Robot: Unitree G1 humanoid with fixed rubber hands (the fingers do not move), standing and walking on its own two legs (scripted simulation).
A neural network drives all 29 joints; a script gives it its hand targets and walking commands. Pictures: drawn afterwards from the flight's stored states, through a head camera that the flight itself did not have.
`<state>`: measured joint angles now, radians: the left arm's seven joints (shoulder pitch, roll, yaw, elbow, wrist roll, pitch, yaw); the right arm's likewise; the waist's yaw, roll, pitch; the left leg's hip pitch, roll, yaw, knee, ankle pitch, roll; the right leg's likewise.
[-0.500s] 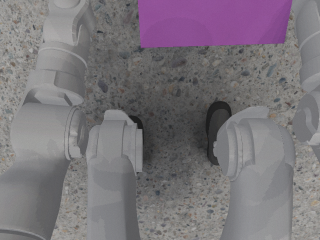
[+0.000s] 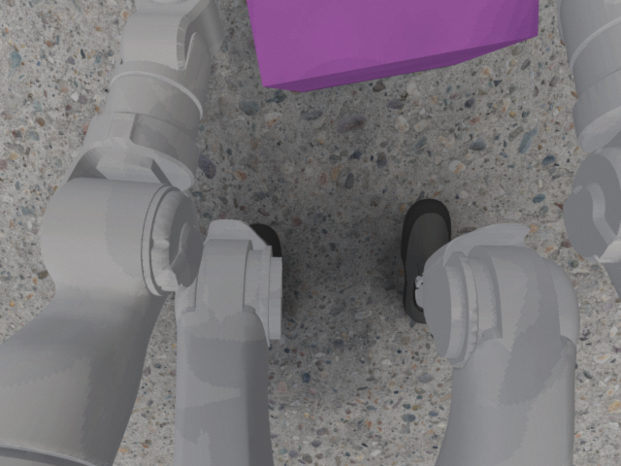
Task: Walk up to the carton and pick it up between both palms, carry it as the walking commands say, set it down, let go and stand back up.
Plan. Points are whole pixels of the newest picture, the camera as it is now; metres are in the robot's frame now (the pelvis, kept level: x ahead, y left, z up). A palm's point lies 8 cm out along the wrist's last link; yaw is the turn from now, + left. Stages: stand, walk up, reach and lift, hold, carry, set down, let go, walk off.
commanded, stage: reach and lift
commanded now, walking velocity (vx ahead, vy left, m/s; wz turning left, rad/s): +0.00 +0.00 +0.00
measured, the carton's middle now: out of the picture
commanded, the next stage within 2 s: none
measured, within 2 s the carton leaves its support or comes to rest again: leaves its support in 0.88 s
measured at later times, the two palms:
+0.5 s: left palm out of the picture +0.56 +0.10 -0.19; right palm out of the picture +0.54 -0.21 -0.18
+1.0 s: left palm out of the picture +0.56 +0.09 -0.17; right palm out of the picture +0.54 -0.21 -0.16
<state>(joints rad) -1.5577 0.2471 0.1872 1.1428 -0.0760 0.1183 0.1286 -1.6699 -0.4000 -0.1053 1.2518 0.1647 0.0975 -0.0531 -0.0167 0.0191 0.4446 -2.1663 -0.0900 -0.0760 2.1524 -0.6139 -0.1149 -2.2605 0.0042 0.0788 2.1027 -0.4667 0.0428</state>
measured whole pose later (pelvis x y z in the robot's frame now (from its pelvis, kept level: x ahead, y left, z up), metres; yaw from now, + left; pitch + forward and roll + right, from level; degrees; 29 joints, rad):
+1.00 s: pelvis +0.00 +0.01 +0.00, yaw +1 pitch +31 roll +2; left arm -1.47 0.23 0.16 0.87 -0.12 0.27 0.27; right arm -1.54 -0.31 -0.27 0.90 -0.01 0.28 -0.04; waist -0.10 0.09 0.53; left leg -2.10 -0.12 -0.05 2.16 -0.61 -0.09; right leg -2.17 0.01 0.13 2.12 -0.49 0.09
